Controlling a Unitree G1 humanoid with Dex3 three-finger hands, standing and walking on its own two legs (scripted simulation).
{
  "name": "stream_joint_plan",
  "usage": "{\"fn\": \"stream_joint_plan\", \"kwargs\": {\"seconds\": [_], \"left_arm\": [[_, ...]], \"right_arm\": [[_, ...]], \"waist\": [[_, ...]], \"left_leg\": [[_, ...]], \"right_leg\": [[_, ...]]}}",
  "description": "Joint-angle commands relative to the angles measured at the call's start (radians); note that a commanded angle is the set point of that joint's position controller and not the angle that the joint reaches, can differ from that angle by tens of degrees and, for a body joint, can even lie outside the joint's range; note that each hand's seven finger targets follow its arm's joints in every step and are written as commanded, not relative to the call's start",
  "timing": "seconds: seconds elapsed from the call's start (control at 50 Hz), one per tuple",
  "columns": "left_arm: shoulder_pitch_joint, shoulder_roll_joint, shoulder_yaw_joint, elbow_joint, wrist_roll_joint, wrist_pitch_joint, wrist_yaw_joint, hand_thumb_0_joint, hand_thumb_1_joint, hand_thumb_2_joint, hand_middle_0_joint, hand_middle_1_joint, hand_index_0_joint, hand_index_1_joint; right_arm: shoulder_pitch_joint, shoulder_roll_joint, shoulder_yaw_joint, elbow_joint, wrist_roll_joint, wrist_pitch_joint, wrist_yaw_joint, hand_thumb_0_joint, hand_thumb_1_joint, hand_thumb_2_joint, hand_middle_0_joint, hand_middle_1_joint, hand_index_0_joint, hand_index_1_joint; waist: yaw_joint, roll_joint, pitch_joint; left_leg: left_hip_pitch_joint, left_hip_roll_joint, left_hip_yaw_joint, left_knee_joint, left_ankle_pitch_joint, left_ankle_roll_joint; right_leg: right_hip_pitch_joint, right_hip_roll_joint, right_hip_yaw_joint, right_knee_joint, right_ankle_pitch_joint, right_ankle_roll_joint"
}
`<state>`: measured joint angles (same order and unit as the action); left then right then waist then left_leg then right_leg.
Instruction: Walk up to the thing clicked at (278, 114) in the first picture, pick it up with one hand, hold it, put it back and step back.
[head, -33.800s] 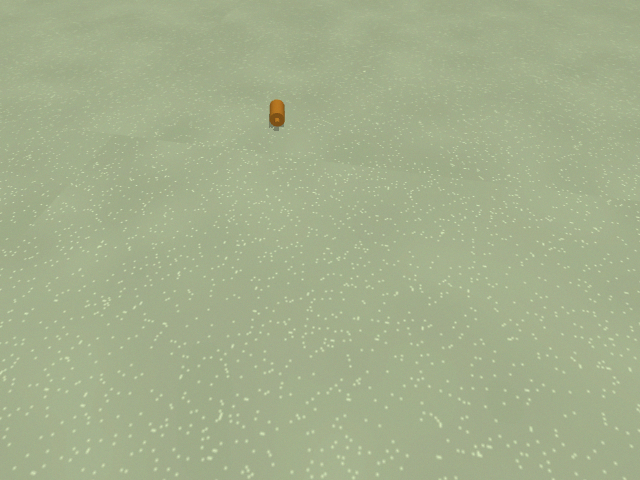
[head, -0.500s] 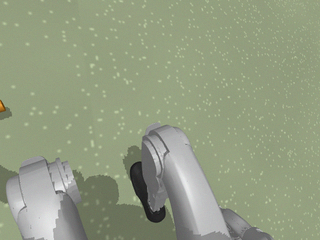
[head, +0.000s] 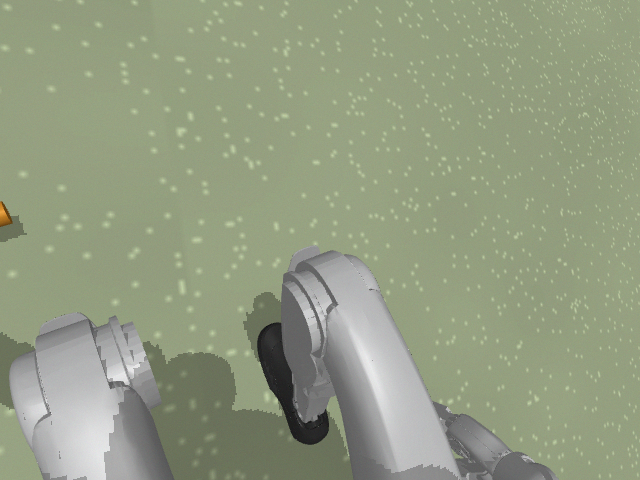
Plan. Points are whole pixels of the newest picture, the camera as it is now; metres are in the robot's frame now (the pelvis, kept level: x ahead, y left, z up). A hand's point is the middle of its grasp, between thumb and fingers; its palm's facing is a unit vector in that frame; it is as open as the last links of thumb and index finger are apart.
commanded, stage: close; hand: left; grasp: from above
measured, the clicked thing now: out of the picture +0.43 +0.33 -0.25
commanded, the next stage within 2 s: settle in 0.38 s
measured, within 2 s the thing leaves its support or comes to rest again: leaves its support in 0.78 s
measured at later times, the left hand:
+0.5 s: hand out of the picture +0.42 +0.35 -0.23, palm faces -0.42 -0.16 -0.89, open 11.1 cm
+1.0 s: hand out of the picture +0.42 +0.36 -0.17, palm faces -0.37 -0.12 -0.92, open 10.9 cm
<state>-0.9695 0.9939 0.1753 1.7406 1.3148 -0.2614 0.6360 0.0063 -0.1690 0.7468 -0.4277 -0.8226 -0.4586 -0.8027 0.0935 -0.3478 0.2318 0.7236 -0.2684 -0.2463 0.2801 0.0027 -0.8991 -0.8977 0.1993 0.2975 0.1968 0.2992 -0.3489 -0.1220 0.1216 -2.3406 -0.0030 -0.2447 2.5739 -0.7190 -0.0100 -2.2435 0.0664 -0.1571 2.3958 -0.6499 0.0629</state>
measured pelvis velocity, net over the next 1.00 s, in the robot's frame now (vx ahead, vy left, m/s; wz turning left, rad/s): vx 0.00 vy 0.00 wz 0.04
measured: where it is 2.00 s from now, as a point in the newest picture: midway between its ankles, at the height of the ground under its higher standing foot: (228, 443)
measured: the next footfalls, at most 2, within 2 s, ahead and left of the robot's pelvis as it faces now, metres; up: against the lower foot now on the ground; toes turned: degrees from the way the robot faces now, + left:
none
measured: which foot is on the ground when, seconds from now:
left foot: down 0.00-1.00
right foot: down 0.00-1.00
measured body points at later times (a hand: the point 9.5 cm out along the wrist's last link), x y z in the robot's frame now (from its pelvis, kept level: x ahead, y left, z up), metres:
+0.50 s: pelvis +0.00 +0.00 +0.00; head +0.25 +0.13 +0.35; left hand +0.44 +0.35 -0.18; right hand +0.06 -0.26 -0.06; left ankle +0.06 +0.12 -0.26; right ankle +0.12 -0.12 -0.26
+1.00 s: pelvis +0.00 +0.00 +0.02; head +0.23 +0.12 +0.39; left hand +0.43 +0.36 -0.12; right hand +0.09 -0.26 -0.06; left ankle +0.06 +0.12 -0.26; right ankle +0.12 -0.12 -0.26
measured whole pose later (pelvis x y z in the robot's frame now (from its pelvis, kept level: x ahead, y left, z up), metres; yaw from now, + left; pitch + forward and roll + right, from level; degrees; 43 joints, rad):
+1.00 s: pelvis +0.00 +0.00 +0.02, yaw +2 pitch +31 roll -12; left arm -0.88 0.83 0.13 1.45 1.24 -0.18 0.50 0.01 -0.14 0.52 -0.67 -0.50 -0.69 -0.51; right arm 0.13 -0.31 0.13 0.74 -0.18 -0.18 0.27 0.00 -0.91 -0.90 0.20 0.30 0.20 0.30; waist -0.27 -0.04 -0.01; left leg -2.35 -0.01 -0.20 2.50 -0.71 -0.01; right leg -2.26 0.04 -0.12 2.35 -0.67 0.05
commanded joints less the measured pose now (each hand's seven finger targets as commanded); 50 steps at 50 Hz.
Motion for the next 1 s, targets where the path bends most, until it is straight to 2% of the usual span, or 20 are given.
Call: {"fn": "stream_joint_plan", "kwargs": {"seconds": [0.0,0.1,0.26,0.28,0.32,0.34,0.44,0.56,0.62,0.64,0.66,0.7,0.72,0.74,0.78,0.8,0.82,0.86,0.88,0.98], "left_arm": [[-0.226,0.228,0.005,-0.102,-0.027,-0.003,0.038,0.0,0.296,0.919,-0.689,-0.872,-0.691,-0.871],[-0.225,0.254,0.017,-0.1,-0.025,-0.003,0.035,0.0,0.382,0.928,-0.768,-0.852,-0.763,-0.858],[-0.246,0.218,-0.014,-0.111,-0.038,-0.003,0.023,0.0,0.478,0.914,-0.863,-0.809,-0.852,-0.821],[-0.215,0.229,0.006,-0.097,-0.037,-0.001,0.023,0.0,0.494,0.909,-0.864,-0.815,-0.857,-0.822],[-0.212,0.228,-0.005,-0.1,-0.034,-0.002,0.014,0.0,0.509,0.901,-0.885,-0.79,-0.874,-0.802],[-0.2,0.251,0.025,-0.108,-0.039,-0.003,0.022,0.0,0.511,0.91,-0.892,-0.782,-0.876,-0.799],[-0.228,0.225,-0.005,-0.103,-0.038,-0.004,0.011,0.0,0.573,0.94,-0.954,-0.766,-0.928,-0.793],[-0.208,0.263,0.036,-0.148,-0.046,-0.005,0.008,0.0,0.579,0.92,-1.019,-0.742,-0.993,-0.771],[-0.218,0.242,0.013,-0.189,-0.034,0.002,-0.005,0.0,0.574,0.903,-1.026,-0.713,-0.995,-0.747],[-0.237,0.262,0.029,-0.211,-0.036,0.003,-0.006,0.0,0.563,0.913,-1.029,-0.701,-0.991,-0.743],[-0.242,0.282,0.052,-0.26,-0.043,-0.002,-0.001,0.0,0.579,0.913,-1.037,-0.699,-1.001,-0.739],[-0.231,0.2,-0.002,-0.283,-0.047,0.001,-0.015,0.0,0.585,0.898,-1.042,-0.686,-1.005,-0.726],[-0.209,0.27,0.059,-0.307,-0.047,0.004,-0.009,0.0,0.589,0.919,-1.052,-0.687,-1.011,-0.732],[-0.227,0.232,0.032,-0.332,-0.049,0.006,-0.019,0.0,0.614,0.914,-1.067,-0.677,-1.027,-0.72],[-0.207,0.24,0.057,-0.367,-0.047,0.02,-0.024,0.0,0.618,0.909,-1.065,-0.681,-1.028,-0.721],[-0.211,0.19,0.025,-0.403,-0.055,0.025,-0.034,0.0,0.626,0.908,-1.079,-0.655,-1.037,-0.701],[-0.203,0.196,0.039,-0.407,-0.058,0.032,-0.039,0.0,0.612,0.906,-1.071,-0.659,-1.028,-0.705],[-0.19,0.129,0.004,-0.435,-0.076,0.051,-0.062,0.0,0.632,0.89,-1.072,-0.661,-1.037,-0.699],[-0.194,0.134,0.002,-0.454,-0.077,0.061,-0.071,0.0,0.627,0.898,-1.069,-0.668,-1.034,-0.706],[-0.205,0.065,-0.041,-0.447,-0.102,0.093,-0.141,0.0,0.654,0.914,-1.119,-0.618,-1.067,-0.674]], "right_arm": [[0.157,-0.323,-0.097,-0.001,0.004,-0.007,-0.012,0.0,-0.894,-0.9,0.2,0.299,0.199,0.299],[0.17,-0.321,-0.088,0.0,0.005,-0.002,-0.015,0.0,-0.895,-0.901,0.2,0.299,0.199,0.299],[0.161,-0.322,-0.091,-0.013,0.014,-0.007,-0.015,0.0,-0.897,-0.902,0.2,0.299,0.199,0.299],[0.172,-0.32,-0.093,-0.004,0.011,-0.002,-0.016,0.0,-0.896,-0.901,0.2,0.299,0.199,0.299],[0.171,-0.32,-0.09,-0.011,0.011,-0.003,-0.014,0.0,-0.895,-0.901,0.2,0.299,0.199,0.299],[0.182,-0.32,-0.087,-0.008,0.011,0.001,-0.016,0.0,-0.895,-0.9,0.2,0.299,0.199,0.299],[0.169,-0.308,-0.08,-0.006,0.012,0.002,-0.016,0.0,-0.896,-0.901,0.2,0.299,0.199,0.299],[0.178,-0.316,-0.092,-0.007,0.01,0.017,-0.028,0.0,-0.907,-0.903,0.2,0.299,0.199,0.299],[0.172,-0.31,-0.099,-0.02,0.01,0.024,-0.026,0.0,-0.907,-0.903,0.2,0.299,0.199,0.299],[0.184,-0.315,-0.104,-0.012,0.012,0.023,-0.027,0.0,-0.909,-0.904,0.2,0.299,0.199,0.299],[0.188,-0.317,-0.109,-0.012,0.016,0.026,-0.028,0.0,-0.907,-0.903,0.2,0.299,0.199,0.299],[0.159,-0.293,-0.113,-0.023,0.022,0.02,-0.023,0.0,-0.907,-0.903,0.2,0.299,0.199,0.299],[0.182,-0.306,-0.127,0.0,0.024,0.026,-0.027,0.0,-0.907,-0.902,0.2,0.299,0.199,0.299],[0.182,-0.305,-0.132,-0.021,0.031,0.024,-0.022,0.0,-0.906,-0.902,0.2,0.299,0.199,0.299],[0.191,-0.299,-0.152,-0.006,0.035,0.03,-0.02,0.0,-0.906,-0.902,0.2,0.299,0.199,0.299],[0.181,-0.282,-0.155,-0.015,0.046,0.031,-0.018,0.0,-0.904,-0.901,0.2,0.299,0.199,0.299],[0.188,-0.28,-0.166,-0.004,0.054,0.035,-0.017,0.0,-0.905,-0.901,0.2,0.299,0.199,0.299],[0.207,-0.263,-0.178,0.012,0.068,0.045,-0.014,0.0,-0.902,-0.9,0.2,0.299,0.199,0.299],[0.206,-0.26,-0.185,0.016,0.078,0.053,-0.016,0.0,-0.902,-0.9,0.2,0.299,0.199,0.299],[0.217,-0.25,-0.208,0.009,0.108,0.08,-0.026,0.0,-0.901,-0.9,0.2,0.299,0.199,0.299]], "waist": [[-0.017,0.494,-0.606],[-0.019,0.473,-0.602],[-0.026,0.482,-0.585],[-0.016,0.49,-0.599],[-0.018,0.476,-0.595],[-0.008,0.474,-0.617],[-0.026,0.487,-0.592],[0.003,0.523,-0.645],[0.003,0.532,-0.655],[-0.006,0.526,-0.663],[0.013,0.543,-0.693],[0.019,0.563,-0.695],[0.038,0.583,-0.735],[0.029,0.586,-0.721],[0.049,0.611,-0.755],[0.06,0.613,-0.771],[0.063,0.616,-0.778],[0.078,0.62,-0.8],[0.092,0.612,-0.821],[0.078,0.502,-0.768]], "left_leg": [[0.478,0.026,0.098,-0.29,0.19,0.014],[0.45,0.025,0.11,-0.277,0.192,0.023],[0.457,0.026,0.1,-0.294,0.169,0.018],[0.469,0.027,0.101,-0.299,0.185,0.016],[0.458,0.026,0.105,-0.286,0.184,0.02],[0.468,0.026,0.101,-0.292,0.215,0.018],[0.477,0.029,0.098,-0.285,0.206,0.015],[0.484,0.025,0.105,-0.306,0.207,0.014],[0.487,0.023,0.113,-0.299,0.202,0.016],[0.488,0.025,0.114,-0.289,0.218,0.018],[0.499,0.021,0.113,-0.303,0.222,0.016],[0.526,0.022,0.116,-0.313,0.216,0.01],[0.546,0.025,0.112,-0.323,0.226,0.008],[0.549,0.019,0.11,-0.323,0.237,0.004],[0.569,0.019,0.121,-0.331,0.259,0.004],[0.58,0.018,0.122,-0.338,0.257,0.002],[0.577,0.019,0.128,-0.34,0.261,0.004],[0.583,0.012,0.137,-0.361,0.26,0.006],[0.584,0.012,0.145,-0.363,0.257,0.01],[0.509,0.001,0.149,-0.393,0.186,0.028]], "right_leg": [[0.301,0.024,-0.114,-0.187,0.208,-0.081],[0.325,0.027,-0.106,-0.199,0.212,-0.079],[0.302,0.024,-0.108,-0.194,0.192,-0.082],[0.32,0.027,-0.108,-0.2,0.202,-0.084],[0.323,0.027,-0.104,-0.197,0.202,-0.082],[0.342,0.028,-0.109,-0.2,0.224,-0.081],[0.306,0.024,-0.112,-0.183,0.22,-0.082],[0.334,0.027,-0.108,-0.198,0.214,-0.086],[0.329,0.027,-0.097,-0.2,0.214,-0.089],[0.333,0.026,-0.099,-0.2,0.232,-0.085],[0.343,0.024,-0.099,-0.202,0.228,-0.088],[0.31,0.021,-0.099,-0.196,0.222,-0.09],[0.325,0.023,-0.096,-0.198,0.227,-0.093],[0.297,0.014,-0.098,-0.184,0.234,-0.092],[0.302,0.013,-0.09,-0.191,0.251,-0.095],[0.288,0.012,-0.085,-0.191,0.244,-0.098],[0.289,0.013,-0.08,-0.196,0.25,-0.1],[0.289,0.01,-0.071,-0.211,0.247,-0.1],[0.287,0.013,-0.064,-0.223,0.244,-0.102],[0.268,-0.001,-0.047,-0.261,0.188,-0.1]]}}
